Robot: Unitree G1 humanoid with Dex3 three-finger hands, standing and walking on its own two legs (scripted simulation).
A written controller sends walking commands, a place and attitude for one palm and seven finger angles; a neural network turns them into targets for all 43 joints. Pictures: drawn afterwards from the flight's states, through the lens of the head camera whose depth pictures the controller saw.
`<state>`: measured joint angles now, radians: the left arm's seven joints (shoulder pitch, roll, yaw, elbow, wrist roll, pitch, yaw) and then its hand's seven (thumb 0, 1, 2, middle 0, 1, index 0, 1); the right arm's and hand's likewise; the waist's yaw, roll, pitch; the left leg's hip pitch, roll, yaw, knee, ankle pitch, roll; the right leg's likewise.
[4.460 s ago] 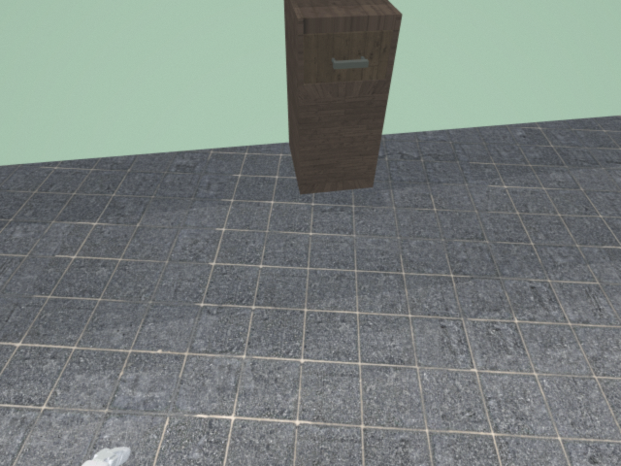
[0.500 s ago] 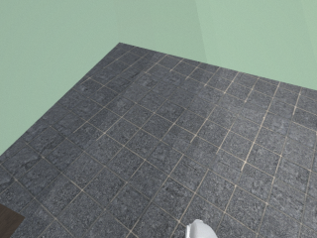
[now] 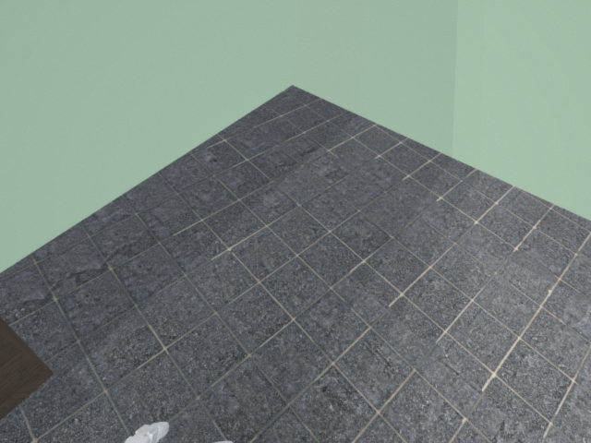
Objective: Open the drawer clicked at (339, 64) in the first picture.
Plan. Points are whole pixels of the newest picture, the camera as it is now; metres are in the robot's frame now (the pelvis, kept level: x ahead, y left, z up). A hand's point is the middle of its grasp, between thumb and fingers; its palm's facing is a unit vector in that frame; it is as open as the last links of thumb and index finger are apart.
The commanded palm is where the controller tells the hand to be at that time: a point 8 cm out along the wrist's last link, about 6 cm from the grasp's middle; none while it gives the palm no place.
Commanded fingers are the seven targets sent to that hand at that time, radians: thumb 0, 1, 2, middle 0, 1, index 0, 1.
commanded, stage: turn to face it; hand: left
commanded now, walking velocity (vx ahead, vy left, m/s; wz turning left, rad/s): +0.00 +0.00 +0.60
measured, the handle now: out of the picture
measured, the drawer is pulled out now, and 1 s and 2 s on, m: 0.00 0.00 0.00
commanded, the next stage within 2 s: take the last steps up to it in 1.52 s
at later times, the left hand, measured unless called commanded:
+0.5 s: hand out of the picture +0.05 +0.21 -0.13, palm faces +0.29 -0.92 -0.27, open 7.4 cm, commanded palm none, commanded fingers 0.00 0.90 0.90 -0.20 -0.30 -0.20 -0.30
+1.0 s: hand out of the picture -0.14 +0.18 -0.17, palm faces +0.60 -0.76 -0.25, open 7.4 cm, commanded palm none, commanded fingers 0.00 0.90 0.90 -0.20 -0.30 -0.20 -0.30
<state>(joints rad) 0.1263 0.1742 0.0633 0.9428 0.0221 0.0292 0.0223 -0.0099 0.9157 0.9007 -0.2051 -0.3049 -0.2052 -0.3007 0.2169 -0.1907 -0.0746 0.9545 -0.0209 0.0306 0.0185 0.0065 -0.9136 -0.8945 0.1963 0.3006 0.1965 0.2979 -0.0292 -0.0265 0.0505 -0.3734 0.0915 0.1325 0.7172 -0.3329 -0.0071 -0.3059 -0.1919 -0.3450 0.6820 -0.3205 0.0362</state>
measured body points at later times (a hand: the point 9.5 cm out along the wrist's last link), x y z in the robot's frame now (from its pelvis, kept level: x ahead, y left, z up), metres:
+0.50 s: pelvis +0.00 -0.03 +0.02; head +0.03 -0.03 +0.47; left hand +0.04 +0.25 -0.11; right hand +0.12 -0.26 -0.13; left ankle +0.04 +0.09 -0.72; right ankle +0.03 -0.17 -0.70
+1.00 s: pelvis -0.05 -0.02 +0.01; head -0.02 +0.02 +0.45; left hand -0.17 +0.22 -0.15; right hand +0.20 -0.18 -0.12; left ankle -0.11 +0.06 -0.72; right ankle +0.03 -0.17 -0.69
